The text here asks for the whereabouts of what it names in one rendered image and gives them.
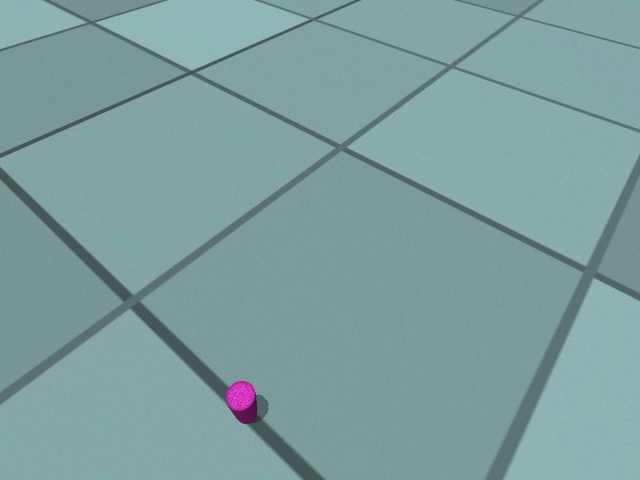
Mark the cup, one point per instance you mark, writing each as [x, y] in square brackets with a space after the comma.
[241, 400]

